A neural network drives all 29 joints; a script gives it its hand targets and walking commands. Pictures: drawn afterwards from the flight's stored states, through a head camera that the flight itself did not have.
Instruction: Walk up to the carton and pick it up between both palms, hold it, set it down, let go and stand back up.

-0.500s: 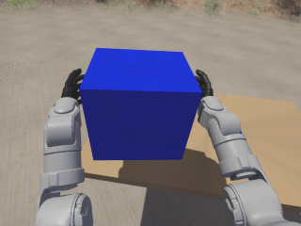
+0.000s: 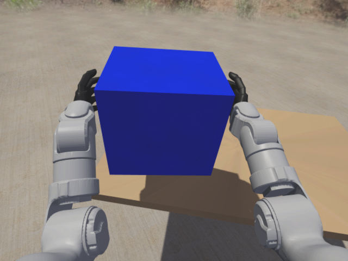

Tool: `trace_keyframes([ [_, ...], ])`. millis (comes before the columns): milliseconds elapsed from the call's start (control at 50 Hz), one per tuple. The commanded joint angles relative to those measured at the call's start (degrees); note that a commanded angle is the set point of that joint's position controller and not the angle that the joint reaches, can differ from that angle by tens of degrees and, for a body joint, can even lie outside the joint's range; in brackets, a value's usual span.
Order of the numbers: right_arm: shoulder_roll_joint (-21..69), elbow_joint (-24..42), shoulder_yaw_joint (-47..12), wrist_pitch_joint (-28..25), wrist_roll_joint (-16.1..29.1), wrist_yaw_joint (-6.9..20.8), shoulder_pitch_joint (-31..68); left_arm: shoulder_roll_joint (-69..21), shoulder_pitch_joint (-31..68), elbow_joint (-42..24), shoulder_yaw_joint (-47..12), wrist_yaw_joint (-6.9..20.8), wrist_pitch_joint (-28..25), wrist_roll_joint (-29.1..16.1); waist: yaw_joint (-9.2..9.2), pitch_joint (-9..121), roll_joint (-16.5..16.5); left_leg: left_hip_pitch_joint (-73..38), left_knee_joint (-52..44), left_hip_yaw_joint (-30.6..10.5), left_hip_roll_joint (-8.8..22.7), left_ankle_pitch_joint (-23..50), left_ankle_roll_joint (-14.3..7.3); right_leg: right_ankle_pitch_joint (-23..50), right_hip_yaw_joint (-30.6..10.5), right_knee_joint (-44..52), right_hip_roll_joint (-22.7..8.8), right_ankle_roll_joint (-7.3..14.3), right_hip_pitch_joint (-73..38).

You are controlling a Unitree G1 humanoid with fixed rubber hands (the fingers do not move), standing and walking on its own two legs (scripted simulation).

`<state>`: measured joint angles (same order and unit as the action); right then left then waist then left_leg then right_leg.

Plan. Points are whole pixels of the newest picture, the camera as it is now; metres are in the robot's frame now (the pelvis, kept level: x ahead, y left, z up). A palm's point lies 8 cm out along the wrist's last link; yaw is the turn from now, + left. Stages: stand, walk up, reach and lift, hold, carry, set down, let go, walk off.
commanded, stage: hold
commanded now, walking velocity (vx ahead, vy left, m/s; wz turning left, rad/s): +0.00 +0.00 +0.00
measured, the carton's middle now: (162, 111) +0.40 +0.00 +0.20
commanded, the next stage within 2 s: none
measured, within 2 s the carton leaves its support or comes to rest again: neither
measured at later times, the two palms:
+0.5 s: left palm (83, 110) +0.37 +0.17 +0.23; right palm (233, 111) +0.37 -0.16 +0.22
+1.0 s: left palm (86, 107) +0.36 +0.16 +0.24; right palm (238, 108) +0.37 -0.17 +0.23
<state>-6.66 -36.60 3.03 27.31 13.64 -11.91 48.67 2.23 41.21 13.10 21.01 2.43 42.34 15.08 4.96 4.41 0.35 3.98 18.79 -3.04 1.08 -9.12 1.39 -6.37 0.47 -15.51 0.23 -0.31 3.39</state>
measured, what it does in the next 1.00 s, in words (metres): stands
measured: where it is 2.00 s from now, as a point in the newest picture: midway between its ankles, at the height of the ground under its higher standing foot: outside the picture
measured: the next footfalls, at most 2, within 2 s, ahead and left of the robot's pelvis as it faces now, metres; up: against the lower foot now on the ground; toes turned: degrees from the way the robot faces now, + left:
none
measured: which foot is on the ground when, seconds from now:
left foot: down 0.00-1.00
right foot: down 0.00-1.00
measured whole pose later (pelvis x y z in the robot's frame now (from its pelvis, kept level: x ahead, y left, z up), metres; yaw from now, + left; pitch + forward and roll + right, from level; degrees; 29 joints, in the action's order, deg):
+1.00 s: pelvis +0.01 +0.00 +0.00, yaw +0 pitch -6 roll -1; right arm -7.5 -34.2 1.0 28.8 15.2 -12.4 46.6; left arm 1.1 38.9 10.2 20.7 2.4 43.8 15.6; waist 5.1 4.3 -0.1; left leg 2.9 19.1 -3.2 1.3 -9.9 1.5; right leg -7.2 0.5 -15.6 0.5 -0.1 2.1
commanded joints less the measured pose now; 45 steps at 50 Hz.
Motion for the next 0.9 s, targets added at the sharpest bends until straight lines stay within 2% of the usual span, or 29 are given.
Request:
trace_keyframes([
  [0,34.18,13.52,-15.56,-2.49,6.42,9.38,42.01,-30.51,43.19,-3.10,-26.42,8.35,-2.97,-9.48,-0.36,14.26,-2.47,0.31,-3.60,4.00,-3.64,2.80,0.05,-2.23,2.17,2.23,3.04,-1.30,-5.29],
  [20,33.94,14.96,-15.11,-2.79,5.94,9.42,42.97,-30.80,43.20,-2.21,-26.57,8.33,-3.04,-9.89,0.00,15.61,-2.62,0.25,-3.99,3.34,-3.28,1.59,-0.26,-3.18,2.08,1.81,3.04,-1.48,-5.33],
  [40,35.81,16.11,-16.02,-3.14,6.42,9.49,44.95,-30.89,44.18,-4.04,-26.32,8.18,-3.30,-10.12,-1.09,17.75,-1.61,0.89,-3.72,3.20,-3.55,3.71,-0.50,-1.16,2.28,1.98,3.20,-1.30,-7.18],
  [60,36.01,16.30,-16.33,-2.96,6.49,9.40,45.37,-30.73,44.71,-3.73,-25.90,8.15,-3.40,-9.99,-1.11,18.84,-0.01,0.21,-3.21,3.44,-3.81,5.13,-0.69,1.18,2.36,1.42,3.36,-1.78,-7.80],
  [100,35.68,19.44,-18.26,-3.13,7.66,8.99,43.96,-31.33,43.23,-7.00,-27.54,7.85,-3.78,-10.99,-0.71,22.72,-0.32,-3.22,-1.14,3.57,-4.09,11.80,-0.26,7.35,2.24,0.45,3.52,-1.83,-9.33],
  [160,34.26,20.12,-19.45,-2.48,9.03,7.50,39.19,-30.13,38.43,-7.67,-27.27,8.49,-2.96,-10.41,0.09,22.34,-0.70,-5.16,0.26,3.63,-4.76,15.66,0.78,13.38,1.86,0.23,3.54,-2.55,-11.18],
  [180,32.89,19.09,-18.79,-2.15,8.94,7.25,38.02,-29.34,37.30,-7.27,-27.06,8.69,-2.77,-9.84,0.87,20.67,-1.61,-3.70,-0.03,2.83,-4.30,16.09,1.27,12.22,2.05,0.13,3.75,-2.31,-11.60],
  [200,32.85,19.76,-19.13,-2.06,8.80,7.16,38.55,-29.41,37.36,-7.89,-27.49,9.02,-2.49,-9.88,0.49,19.15,-1.45,-3.78,-0.37,3.16,-4.41,15.31,1.64,11.38,2.38,0.45,3.91,-2.40,-11.31],
  [240,33.74,22.85,-19.23,-2.64,9.22,7.17,39.61,-30.33,40.00,-11.72,-29.90,8.84,-2.69,-11.08,1.23,19.96,-3.05,-3.62,-0.87,2.30,-4.40,14.92,1.90,9.90,1.95,0.81,3.52,-1.95,-9.07],
  [280,35.57,22.19,-19.37,-2.47,9.98,7.67,39.18,-30.74,41.28,-11.88,-30.01,8.29,-3.27,-11.43,0.60,19.59,-3.45,-3.52,-0.64,2.74,-4.37,15.45,1.82,9.93,2.15,0.77,3.63,-1.80,-8.40],
  [300,34.26,22.79,-19.03,-2.49,9.31,7.72,39.32,-30.56,40.23,-10.88,-30.23,8.22,-3.33,-11.67,1.38,20.01,-2.84,-4.24,-0.51,2.51,-4.05,14.07,1.98,8.87,2.19,0.78,3.48,-1.77,-8.58],
  [340,32.86,23.53,-18.55,-2.36,8.84,7.53,36.73,-31.66,38.14,-11.83,-31.51,8.22,-2.94,-11.77,2.39,19.13,-5.16,-4.90,-0.28,2.54,-3.97,15.60,2.50,9.75,2.16,0.80,3.99,-1.53,-8.58],
  [380,32.73,23.27,-19.02,-1.82,9.11,7.54,37.39,-31.04,38.19,-12.84,-30.12,8.35,-2.12,-11.15,1.28,17.60,-3.05,-6.17,-0.20,2.12,-3.63,17.90,2.62,10.57,2.63,0.54,4.44,-1.45,-8.28],
  [400,33.03,22.69,-19.45,-1.51,9.00,7.67,37.10,-29.91,38.10,-12.37,-30.01,8.42,-1.89,-11.08,0.91,16.79,-1.41,-5.84,-0.31,2.67,-3.84,15.36,2.29,9.23,2.60,1.00,4.15,-1.79,-8.11],
  [420,33.02,21.69,-19.35,-1.43,9.40,7.87,37.43,-29.99,39.16,-12.90,-29.46,8.49,-1.91,-10.50,0.37,16.52,-2.76,-4.67,-1.08,2.51,-4.10,14.31,2.03,8.56,2.44,0.84,4.14,-1.99,-7.65],
  [460,33.67,24.12,-19.90,-1.77,8.94,8.16,40.48,-29.90,38.04,-10.69,-28.12,8.40,-1.89,-10.46,-0.20,17.39,-0.76,-3.86,-1.75,2.85,-3.81,12.90,1.14,7.71,2.32,0.98,3.91,-2.15,-8.79],
  [480,34.28,24.17,-21.08,-2.19,8.93,8.09,39.67,-30.78,37.80,-11.64,-29.46,8.35,-2.25,-10.57,-0.12,19.94,-0.67,-3.90,-1.11,3.30,-4.20,13.69,1.06,8.75,2.47,0.49,3.96,-2.20,-9.21],
  [500,34.62,28.05,-20.86,-2.87,9.28,7.94,40.95,-32.10,40.22,-13.58,-31.43,8.17,-2.65,-11.86,0.60,22.80,-1.80,-4.33,-0.07,2.57,-4.09,16.35,1.35,11.67,2.29,-0.43,3.71,-1.79,-9.36],
  [520,34.72,27.05,-20.82,-2.67,9.43,7.70,40.56,-32.04,39.39,-12.66,-31.30,8.03,-2.68,-11.74,0.76,22.43,-2.83,-4.33,0.30,2.92,-4.43,17.42,1.65,12.91,1.95,-0.18,3.83,-1.64,-8.90],
  [600,31.91,21.90,-18.62,-1.69,8.04,7.77,36.53,-30.58,35.84,-9.62,-29.47,8.24,-1.71,-9.96,0.97,16.38,-2.51,-4.19,-1.41,2.76,-3.75,11.95,2.05,5.84,2.24,1.36,3.84,-1.42,-7.14],
  [640,34.12,23.73,-19.49,-1.96,8.40,8.39,38.21,-31.19,39.96,-14.08,-31.06,8.12,-2.29,-11.59,1.28,20.71,-1.43,-4.00,-1.34,2.76,-3.54,11.86,1.62,5.52,2.33,0.86,3.95,-1.27,-8.19],
  [660,33.69,22.66,-18.78,-1.97,7.93,8.42,37.95,-31.64,39.55,-12.64,-31.23,8.00,-2.32,-11.43,1.59,19.70,-3.01,-3.77,-1.66,2.32,-3.58,12.97,1.50,6.83,2.53,0.54,3.88,-0.90,-7.18],
  [700,33.01,21.31,-18.44,-1.79,8.28,8.75,38.08,-31.00,40.12,-11.88,-29.82,7.86,-2.39,-11.12,0.85,17.61,-3.49,-4.20,-0.83,2.47,-3.46,12.90,1.48,6.99,2.04,0.35,3.87,-0.92,-7.36],
  [720,32.53,21.08,-18.53,-2.00,8.21,8.84,38.68,-30.71,39.01,-10.27,-30.46,8.05,-1.94,-10.63,1.22,18.64,-4.13,-4.09,-1.48,3.18,-3.50,11.73,1.72,5.51,2.12,0.95,3.67,-1.10,-8.02],
  [740,32.66,22.05,-18.78,-2.40,8.08,8.70,39.15,-31.75,38.79,-11.70,-31.30,8.15,-2.10,-11.00,1.77,20.08,-4.36,-4.73,-1.09,2.51,-3.61,11.64,1.89,5.30,2.29,0.76,3.58,-1.17,-7.41],
  [760,32.66,22.64,-18.34,-2.52,7.81,8.82,39.58,-32.06,38.55,-9.70,-30.28,8.25,-1.97,-10.67,0.98,18.05,-3.40,-2.76,-1.15,2.75,-3.45,11.48,1.61,5.07,2.28,1.22,3.40,-0.95,-6.66],
  [780,32.26,22.77,-17.73,-2.59,7.83,8.73,39.38,-33.05,37.50,-9.88,-30.89,8.19,-1.68,-10.67,1.93,18.72,-5.03,-4.24,-0.47,2.74,-3.47,14.45,2.39,6.97,2.16,0.84,3.78,-0.59,-7.20],
  [860,33.27,23.14,-18.66,-2.58,8.89,8.81,40.85,-30.60,39.40,-10.65,-29.79,8.13,-2.01,-10.48,0.55,21.08,-2.53,-3.99,-0.45,3.19,-3.57,12.94,1.47,6.48,2.37,0.28,3.65,-1.68,-7.61],
  [880,33.47,23.31,-19.85,-2.36,8.71,8.82,42.00,-30.78,39.03,-10.03,-28.88,8.17,-2.08,-10.30,-0.42,20.85,-1.14,-3.03,-0.53,3.08,-3.95,12.25,0.82,7.55,2.09,0.44,3.57,-2.02,-8.96],
])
